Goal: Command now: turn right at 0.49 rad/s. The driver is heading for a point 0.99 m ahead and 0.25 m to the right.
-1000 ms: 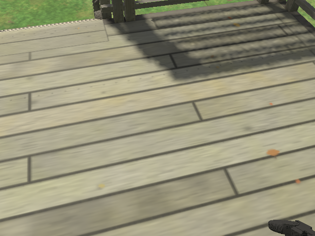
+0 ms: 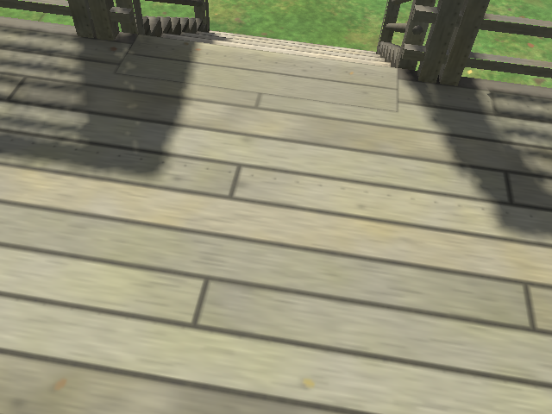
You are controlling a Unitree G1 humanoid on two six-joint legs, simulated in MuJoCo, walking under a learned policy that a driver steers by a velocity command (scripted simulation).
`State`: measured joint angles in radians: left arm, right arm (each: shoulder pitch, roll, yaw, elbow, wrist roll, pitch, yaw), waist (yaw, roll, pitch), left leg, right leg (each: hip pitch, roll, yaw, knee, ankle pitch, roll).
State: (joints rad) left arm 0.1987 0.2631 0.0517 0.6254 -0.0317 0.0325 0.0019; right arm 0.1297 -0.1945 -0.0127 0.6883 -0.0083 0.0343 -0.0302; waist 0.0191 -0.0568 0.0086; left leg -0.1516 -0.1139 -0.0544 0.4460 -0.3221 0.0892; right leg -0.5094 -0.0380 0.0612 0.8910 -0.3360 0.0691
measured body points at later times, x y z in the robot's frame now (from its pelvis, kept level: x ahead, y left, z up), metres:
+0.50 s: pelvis +0.18 -0.09 +0.00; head +0.21 -0.13 +0.45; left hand +0.29 +0.17 -0.10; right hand +0.31 -0.41 -0.07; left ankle +0.39 +0.02 -0.69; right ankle +0.02 -0.13 -0.74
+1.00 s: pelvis +0.57 -0.24 -0.01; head +0.60 -0.25 +0.44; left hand +0.92 -0.15 -0.02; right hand +0.41 -0.47 -0.13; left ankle +0.45 -0.05 -0.74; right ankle +0.69 -0.44 -0.72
